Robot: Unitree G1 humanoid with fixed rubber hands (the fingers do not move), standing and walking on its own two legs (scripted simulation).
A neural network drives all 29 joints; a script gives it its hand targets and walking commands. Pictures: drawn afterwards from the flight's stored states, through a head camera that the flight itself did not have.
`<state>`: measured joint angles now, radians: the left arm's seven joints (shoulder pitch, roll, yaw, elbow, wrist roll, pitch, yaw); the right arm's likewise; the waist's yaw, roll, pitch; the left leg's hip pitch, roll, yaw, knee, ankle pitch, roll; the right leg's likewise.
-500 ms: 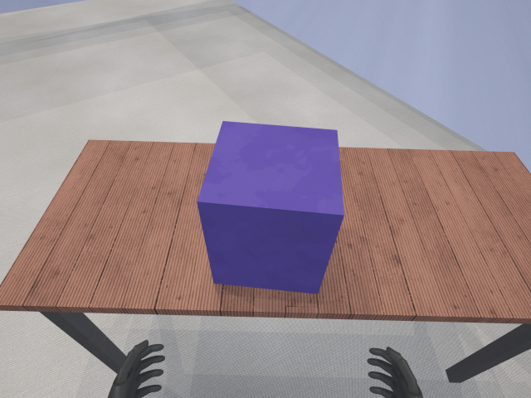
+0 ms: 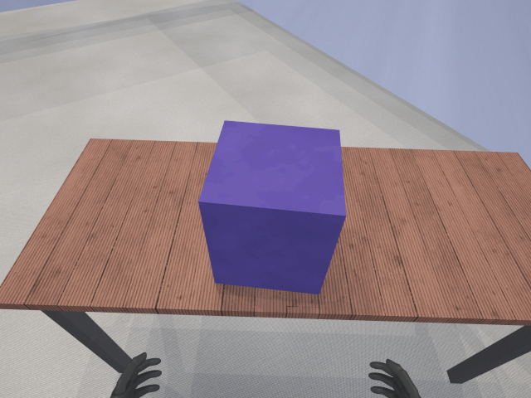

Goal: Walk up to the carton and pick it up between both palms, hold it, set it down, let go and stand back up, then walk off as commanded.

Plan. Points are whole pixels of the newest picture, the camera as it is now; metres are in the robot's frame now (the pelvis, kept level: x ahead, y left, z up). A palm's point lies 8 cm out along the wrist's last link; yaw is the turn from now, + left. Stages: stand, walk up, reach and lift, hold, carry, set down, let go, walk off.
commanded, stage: let go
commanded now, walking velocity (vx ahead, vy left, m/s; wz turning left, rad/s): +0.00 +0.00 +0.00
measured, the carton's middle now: (273, 210) +0.47 -0.02 +0.00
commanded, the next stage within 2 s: stand in 0.32 s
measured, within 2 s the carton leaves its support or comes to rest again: neither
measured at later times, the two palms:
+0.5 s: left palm out of the picture +0.15 +0.25 -0.09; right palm out of the picture +0.12 -0.23 -0.10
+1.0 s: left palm out of the picture +0.14 +0.27 -0.09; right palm out of the picture +0.12 -0.25 -0.10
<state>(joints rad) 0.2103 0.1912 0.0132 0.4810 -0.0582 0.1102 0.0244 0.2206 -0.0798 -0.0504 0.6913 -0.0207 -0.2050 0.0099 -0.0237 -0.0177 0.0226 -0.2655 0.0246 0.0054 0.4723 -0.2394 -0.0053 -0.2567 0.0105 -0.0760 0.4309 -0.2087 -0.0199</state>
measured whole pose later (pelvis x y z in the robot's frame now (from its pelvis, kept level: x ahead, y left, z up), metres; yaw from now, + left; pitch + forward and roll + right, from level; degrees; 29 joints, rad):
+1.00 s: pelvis +0.00 +0.00 +0.00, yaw +0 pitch +2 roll -1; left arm 0.21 0.26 0.08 0.73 0.00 -0.02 -0.01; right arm 0.21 -0.22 -0.06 0.78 -0.04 -0.04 0.00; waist -0.02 -0.01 -0.05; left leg -0.27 0.02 0.01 0.48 -0.25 -0.01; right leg -0.26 0.00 -0.08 0.44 -0.22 -0.02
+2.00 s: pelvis -0.17 -0.05 -0.02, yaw +0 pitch -6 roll +5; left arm 0.21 0.31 0.08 0.73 0.01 0.03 0.02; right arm 0.20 -0.35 -0.08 0.78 -0.02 0.09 -0.01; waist -0.02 0.04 0.19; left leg -0.39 -0.14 -0.12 1.25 -0.47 0.00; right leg -0.36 -0.02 -0.09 0.61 -0.16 -0.11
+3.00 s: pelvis -0.45 +0.04 -0.03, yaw +2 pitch -5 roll -2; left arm 0.40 0.37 0.10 0.84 0.01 -0.03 -0.01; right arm 0.34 -0.41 -0.13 0.73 -0.03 0.01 0.06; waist -0.01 0.09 0.08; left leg -0.38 0.01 -0.07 0.73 -0.33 0.06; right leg -0.18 -0.08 -0.02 0.70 -0.49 -0.04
